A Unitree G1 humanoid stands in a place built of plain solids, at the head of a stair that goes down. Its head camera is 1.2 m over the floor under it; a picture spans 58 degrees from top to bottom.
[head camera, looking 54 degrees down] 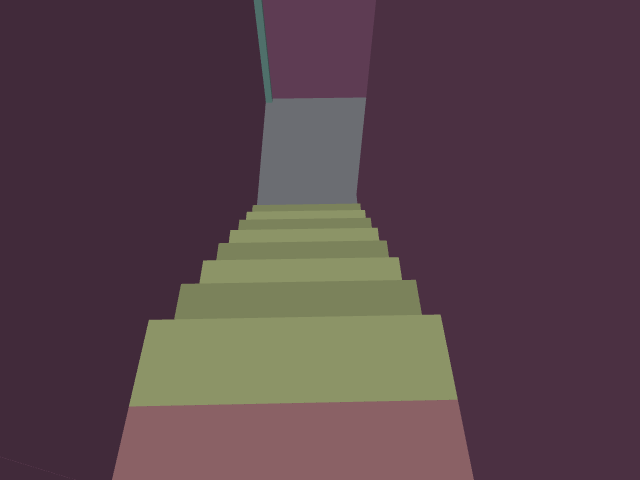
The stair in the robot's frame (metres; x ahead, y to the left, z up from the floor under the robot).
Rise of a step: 0.22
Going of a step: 0.25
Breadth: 0.89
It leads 1 degrees to the left of straight ahead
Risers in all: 8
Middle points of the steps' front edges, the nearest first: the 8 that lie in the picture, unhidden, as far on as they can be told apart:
0.58 0.08 0.00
0.83 0.08 -0.21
1.08 0.09 -0.43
1.33 0.09 -0.64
1.58 0.10 -0.86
1.83 0.10 -1.07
2.08 0.11 -1.29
2.33 0.11 -1.50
